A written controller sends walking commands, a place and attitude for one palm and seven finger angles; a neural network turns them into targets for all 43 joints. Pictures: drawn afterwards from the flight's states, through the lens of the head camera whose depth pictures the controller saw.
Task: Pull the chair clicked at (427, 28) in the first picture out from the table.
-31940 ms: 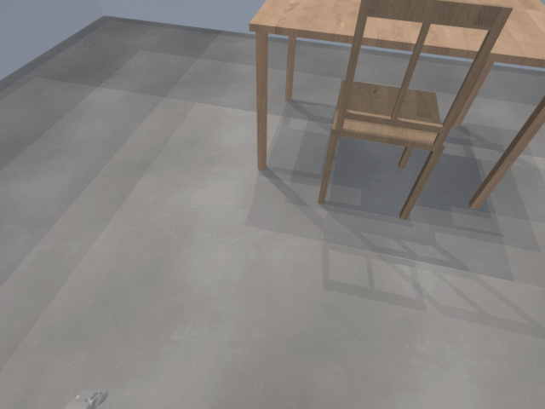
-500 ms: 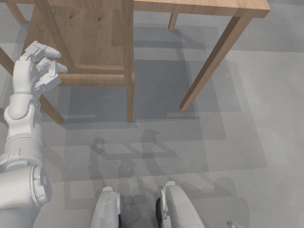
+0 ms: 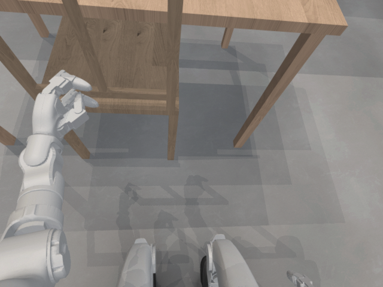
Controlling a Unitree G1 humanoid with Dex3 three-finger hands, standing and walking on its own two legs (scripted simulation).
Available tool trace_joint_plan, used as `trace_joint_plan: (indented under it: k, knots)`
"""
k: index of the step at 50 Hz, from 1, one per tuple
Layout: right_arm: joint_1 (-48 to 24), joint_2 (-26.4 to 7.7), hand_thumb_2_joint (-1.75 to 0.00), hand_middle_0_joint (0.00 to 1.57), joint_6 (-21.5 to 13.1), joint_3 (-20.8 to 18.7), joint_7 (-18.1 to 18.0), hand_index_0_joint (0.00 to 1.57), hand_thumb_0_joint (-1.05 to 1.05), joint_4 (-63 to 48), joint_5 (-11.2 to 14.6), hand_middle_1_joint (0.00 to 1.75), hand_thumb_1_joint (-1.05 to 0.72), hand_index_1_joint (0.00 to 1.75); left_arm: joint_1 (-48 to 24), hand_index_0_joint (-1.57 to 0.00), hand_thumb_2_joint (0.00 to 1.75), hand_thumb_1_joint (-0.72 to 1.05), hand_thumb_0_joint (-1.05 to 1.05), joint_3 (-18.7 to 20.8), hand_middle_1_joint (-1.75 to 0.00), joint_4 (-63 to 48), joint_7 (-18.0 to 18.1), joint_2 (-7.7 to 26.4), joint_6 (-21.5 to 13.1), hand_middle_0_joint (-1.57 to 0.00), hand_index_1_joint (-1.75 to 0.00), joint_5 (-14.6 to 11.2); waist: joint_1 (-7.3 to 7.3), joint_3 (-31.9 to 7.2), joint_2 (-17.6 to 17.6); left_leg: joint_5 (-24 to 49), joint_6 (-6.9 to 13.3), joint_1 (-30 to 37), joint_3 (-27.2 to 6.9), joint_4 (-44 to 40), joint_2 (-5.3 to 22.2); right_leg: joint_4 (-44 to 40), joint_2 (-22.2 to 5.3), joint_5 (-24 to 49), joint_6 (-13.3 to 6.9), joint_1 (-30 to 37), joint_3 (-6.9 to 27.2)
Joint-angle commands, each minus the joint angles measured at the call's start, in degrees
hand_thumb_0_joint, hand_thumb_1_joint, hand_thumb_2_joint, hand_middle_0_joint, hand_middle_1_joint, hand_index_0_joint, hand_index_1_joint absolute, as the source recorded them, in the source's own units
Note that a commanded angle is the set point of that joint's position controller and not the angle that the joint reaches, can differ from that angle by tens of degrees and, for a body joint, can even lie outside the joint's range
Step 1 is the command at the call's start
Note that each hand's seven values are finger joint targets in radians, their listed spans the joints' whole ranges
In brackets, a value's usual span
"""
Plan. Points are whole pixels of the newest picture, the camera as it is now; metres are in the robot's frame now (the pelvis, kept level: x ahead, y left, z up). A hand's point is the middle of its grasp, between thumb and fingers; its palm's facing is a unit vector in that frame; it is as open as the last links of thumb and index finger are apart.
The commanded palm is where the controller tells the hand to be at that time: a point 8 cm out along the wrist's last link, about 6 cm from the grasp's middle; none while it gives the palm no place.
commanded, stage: open the thumb and straighten the fingers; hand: left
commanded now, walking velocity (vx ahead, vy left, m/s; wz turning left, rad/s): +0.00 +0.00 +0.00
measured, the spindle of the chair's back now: (84, 40) +0.62 +0.22 +0.05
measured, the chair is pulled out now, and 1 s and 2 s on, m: -0.10 -0.10 -0.10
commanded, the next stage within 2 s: draw the fingers out of the gap in 0.82 s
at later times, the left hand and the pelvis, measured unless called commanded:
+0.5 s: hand (88, 111) +0.45 +0.20 +0.03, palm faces -0.03 -1.00 -0.04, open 12.6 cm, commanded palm +0.43 +0.24 +0.03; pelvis +0.00 -0.01 +0.00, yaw +0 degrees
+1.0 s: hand (88, 110) +0.46 +0.20 +0.03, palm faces -0.03 -1.00 -0.04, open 17.4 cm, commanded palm +0.42 +0.25 +0.03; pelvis +0.00 -0.01 +0.00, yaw +0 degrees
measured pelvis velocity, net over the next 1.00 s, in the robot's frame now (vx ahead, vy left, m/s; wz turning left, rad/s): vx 0.00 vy -0.01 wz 0.00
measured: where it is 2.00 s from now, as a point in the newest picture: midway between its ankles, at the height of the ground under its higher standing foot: outside the picture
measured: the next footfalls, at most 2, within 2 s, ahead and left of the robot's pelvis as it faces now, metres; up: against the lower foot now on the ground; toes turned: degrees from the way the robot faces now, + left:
none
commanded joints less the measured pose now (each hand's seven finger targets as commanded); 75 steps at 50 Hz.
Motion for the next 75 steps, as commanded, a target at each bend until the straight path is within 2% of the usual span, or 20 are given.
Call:
trace_joint_plan:
  k: [1,4,5,9,11,14,15,16,20,29,31,34,40,46,52,57,64,67,69,75]
  knots:
    - [7.6,-10.6,-0.9,0.2,-1.2,-3.9,-1.0,0.2,0.0,-3.6,-0.1,0.3,-0.9,0.3,-18.8,-0.5,0.9,0.9,0.0,2.1,-1.45,-10.9,1.0,11.6,-2.7,-0.5,-1.45,-0.9,-0.21,-27.3,6.4,24.0,0.2,22.7,-1.0,-9.3,-1.4,-7.0,1.9,15.5,-2.7,11.6,-0.7]
    - [7.6,-10.5,-0.9,0.2,-1.5,-3.7,-1.1,0.2,0.0,-3.5,-0.3,0.3,-0.9,0.3,-20.0,-0.5,0.9,0.9,0.0,3.9,-1.45,-11.4,1.4,14.1,-3.6,-0.5,-1.45,-0.4,0.24,-27.6,7.3,24.5,0.1,22.7,-0.9,-9.1,-1.4,-6.4,1.8,15.8,-2.9,11.6,-0.5]
    - [7.6,-10.7,-0.9,0.2,-1.2,-3.6,-0.9,0.2,0.0,-3.6,-0.1,0.3,-0.9,0.3,-19.1,-0.5,0.84,0.78,0.0,1.3,-1.45,-8.5,1.2,13.7,-1.9,-0.5,-1.45,1.8,-0.03,-27.3,9.0,24.0,0.1,23.4,-0.7,-9.7,-1.5,-6.7,1.8,15.3,-2.9,11.6,-0.4]
    - [7.5,-10.5,-0.9,0.2,-1.5,-3.8,-1.0,0.2,0.0,-4.4,0.1,0.3,-0.9,0.3,-20.5,-0.5,0.61,0.3,0.0,1.5,-1.45,-12.7,0.9,12.7,-1.3,-0.5,-1.45,0.3,0.07,-29.8,8.3,25.7,0.1,26.2,-1.0,-10.0,-1.4,-7.6,2.0,16.2,-2.9,12.4,-0.5]
    - [7.4,-10.4,-0.9,0.2,-1.8,-3.7,-1.1,0.2,0.0,-3.9,0.2,0.3,-0.9,0.3,-21.0,-0.5,0.49,0.05,0.0,1.2,-1.45,-11.4,0.8,12.0,-1.1,-0.5,-1.45,-0.4,-0.49,-27.6,6.0,24.0,0.3,23.3,-0.8,-9.9,-1.4,-7.8,2.0,16.1,-2.7,13.4,-0.5]
    - [7.9,-10.5,-0.9,0.2,-1.9,-3.6,-1.2,0.2,0.0,-3.5,0.0,0.3,-0.9,0.3,-20.6,-0.5,0.32,-0.31,0.0,2.2,-1.45,-8.9,0.9,13.3,-1.2,-0.5,-1.45,0.3,-0.22,-26.6,6.5,23.3,0.3,22.4,-0.8,-9.9,-1.5,-7.4,1.9,15.3,-2.8,12.4,-0.5]
    - [7.7,-10.2,-0.9,0.2,-2.0,-3.6,-1.1,0.2,0.0,-3.6,0.0,0.3,-0.9,0.3,-20.9,-0.47,0.26,-0.43,0.0,0.8,-1.38,-9.2,0.7,11.4,-1.2,-0.47,-1.38,0.2,-0.5,-26.7,7.1,23.3,0.4,22.4,-0.5,-9.8,-1.6,-7.7,1.9,15.6,-2.7,12.7,-0.2]
    - [8.1,-10.8,-0.9,0.2,-1.8,-3.7,-1.2,0.2,0.0,-3.7,0.0,0.3,-0.9,0.3,-20.4,-0.45,0.2,-0.55,0.0,4.2,-1.3,-9.6,0.8,16.0,-1.3,-0.45,-1.3,0.5,0.6,-27.7,6.6,23.5,0.3,22.4,-0.5,-10.0,-1.5,-7.6,1.8,15.8,-2.8,13.8,-0.1]
    - [7.8,-10.3,-0.9,0.2,-1.8,-3.7,-1.0,0.2,0.0,-3.8,0.1,0.3,-0.9,0.3,-20.3,-0.35,0.2,-0.55,0.0,0.8,-1.01,-8.5,0.1,11.5,-1.1,-0.35,-1.01,0.1,-0.51,-26.1,6.7,23.2,0.4,22.9,-0.5,-10.1,-1.5,-8.0,1.9,15.4,-2.6,12.4,-0.3]
    - [8.3,-10.2,-0.9,0.2,-1.8,-3.9,-1.1,0.2,0.0,-3.8,0.1,0.3,-0.9,0.3,-19.4,-0.13,0.2,-0.55,0.0,2.8,-0.36,-9.8,0.6,13.7,-1.6,-0.13,-0.36,0.3,0.35,-27.8,6.3,23.7,0.6,21.4,0.3,-9.8,-1.7,-7.8,1.7,17.3,-2.5,15.1,0.5]
    - [8.3,-10.3,-0.9,0.2,-1.9,-3.8,-1.4,0.2,0.0,-3.5,0.1,0.3,-0.9,0.3,-21.4,-0.07,0.2,-0.55,0.0,4.4,-0.22,-10.4,0.8,16.2,-1.8,-0.07,-0.22,0.4,0.24,-27.8,6.0,22.9,0.8,20.3,0.5,-9.7,-1.8,-7.9,1.7,17.5,-2.3,16.5,0.9]
    - [8.2,-10.2,-0.9,0.2,-2.1,-3.7,-1.3,0.2,0.0,-3.6,0.1,0.3,-0.9,0.3,-19.9,0.0,0.2,-0.55,0.0,3.8,0.0,-9.0,0.4,15.1,-1.8,0.0,0.0,0.3,0.31,-27.7,5.8,22.2,0.8,20.2,0.5,-9.6,-1.8,-8.0,1.8,17.0,-2.4,16.2,0.9]
    - [8.3,-10.5,-0.9,0.2,-2.2,-3.6,-1.5,0.2,0.0,-3.3,0.2,0.3,-0.9,0.3,-23.3,0.0,0.2,-0.55,0.0,1.9,0.0,-7.4,-0.8,14.0,-1.4,0.0,0.0,0.4,-0.64,-27.0,6.6,21.0,0.9,20.3,0.3,-9.3,-1.8,-8.0,1.8,15.6,-2.4,14.1,0.7]
    - [8.6,-10.6,-0.9,0.2,-2.1,-3.6,-1.7,0.2,0.0,-3.5,0.1,0.3,-0.9,0.3,-22.6,0.0,0.2,-0.55,0.0,5.4,0.0,-8.5,-0.9,18.0,-1.5,0.0,0.0,0.3,0.4,-30.0,6.0,23.0,1.1,19.9,0.6,-8.8,-1.8,-7.5,1.7,18.1,-2.3,17.1,1.2]
    - [7.0,-10.1,-0.9,0.2,-1.7,-4.0,-0.8,0.2,0.0,-5.9,0.9,0.3,-0.9,0.3,-9.0,0.0,0.2,-0.55,0.0,3.3,0.0,-14.1,-1.5,13.3,0.4,0.0,0.0,-1.3,2.3,-29.4,5.7,25.0,0.8,21.5,1.3,-10.9,-1.8,-8.7,1.7,20.2,-2.3,19.8,0.8]
    - [5.8,-9.7,-0.9,0.2,-2.4,-4.4,-1.0,0.2,0.0,-6.0,0.9,0.3,-0.9,0.3,-5.7,0.0,0.2,-0.55,0.0,2.9,0.0,-19.9,0.1,11.6,-0.2,0.0,0.0,-2.1,1.99,-27.2,3.7,23.6,0.9,20.8,1.4,-11.6,-1.8,-9.1,1.7,19.5,-2.1,20.4,0.7]
    - [4.0,-9.5,-0.9,0.2,-4.2,-4.5,-1.3,0.2,0.0,-6.0,0.8,0.3,-0.9,0.3,-2.1,0.0,0.2,-0.55,0.0,-1.6,0.0,-24.7,0.7,6.6,-2.3,0.0,0.0,-2.2,1.62,-24.8,6.1,22.9,0.2,24.9,0.5,-12.4,-1.8,-9.3,1.6,16.1,-2.6,16.2,-0.3]
    - [3.0,-9.6,-0.9,0.2,-4.4,-4.3,-1.6,0.2,0.0,-6.4,0.9,0.3,-0.9,0.3,0.8,0.0,0.2,-0.55,0.0,-1.1,0.0,-23.7,0.6,6.9,-1.7,0.0,0.0,-2.4,2.32,-22.9,5.2,20.8,0.4,22.8,0.6,-12.7,-2.1,-9.4,1.5,14.8,-2.6,16.8,-0.3]
    - [2.5,-9.3,-0.9,0.2,-4.9,-4.4,-1.6,0.2,0.0,-7.1,0.9,0.3,-0.9,0.3,2.9,0.0,0.2,-0.55,0.0,-1.6,0.0,-26.7,0.4,6.0,-1.9,0.0,0.0,-2.5,3.16,-25.2,7.3,23.4,0.0,25.7,0.3,-13.0,-2.0,-8.9,1.3,15.8,-2.9,16.8,-0.6]
    - [0.5,-9.2,-0.9,0.2,-5.3,-4.4,-1.5,0.2,0.0,-8.6,1.1,0.3,-0.9,0.3,10.8,0.0,0.2,-0.55,0.0,-2.4,0.0,-28.8,0.9,3.9,-0.7,0.0,0.0,-3.3,3.32,-21.5,3.0,21.0,0.4,22.1,0.6,-13.0,-2.2,-9.3,1.3,15.6,-2.6,17.9,-0.6]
